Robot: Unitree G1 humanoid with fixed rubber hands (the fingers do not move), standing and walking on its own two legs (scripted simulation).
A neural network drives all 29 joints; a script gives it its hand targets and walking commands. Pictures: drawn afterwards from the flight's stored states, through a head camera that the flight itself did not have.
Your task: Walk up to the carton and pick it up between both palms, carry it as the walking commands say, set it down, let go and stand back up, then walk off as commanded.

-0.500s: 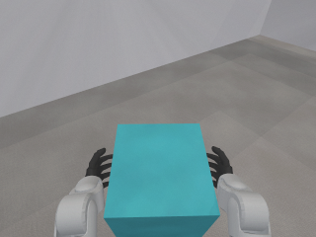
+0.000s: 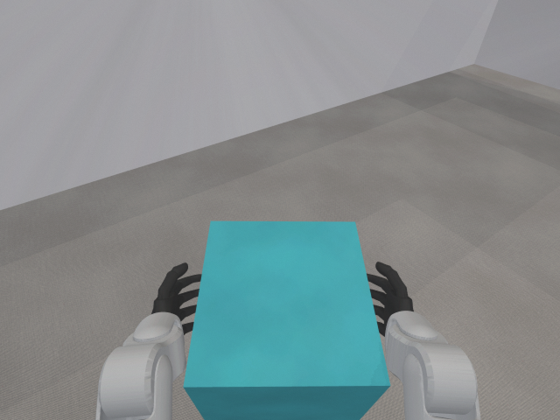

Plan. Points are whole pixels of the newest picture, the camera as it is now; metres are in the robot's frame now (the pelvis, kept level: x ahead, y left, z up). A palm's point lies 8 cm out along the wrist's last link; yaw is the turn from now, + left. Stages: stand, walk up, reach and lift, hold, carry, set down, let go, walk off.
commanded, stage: carry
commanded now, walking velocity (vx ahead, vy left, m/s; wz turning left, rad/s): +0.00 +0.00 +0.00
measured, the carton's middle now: (282, 332) +0.27 +0.00 +0.03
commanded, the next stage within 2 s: hold in 0.92 s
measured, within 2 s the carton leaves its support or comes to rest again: neither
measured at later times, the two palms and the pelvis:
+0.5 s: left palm (171, 291) +0.29 +0.15 +0.09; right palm (380, 289) +0.29 -0.14 +0.09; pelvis +0.04 +0.01 +0.00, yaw +0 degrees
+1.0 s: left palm (180, 297) +0.32 +0.15 +0.04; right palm (367, 295) +0.32 -0.14 +0.04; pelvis +0.05 +0.01 +0.00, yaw +3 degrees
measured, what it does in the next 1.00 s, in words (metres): stands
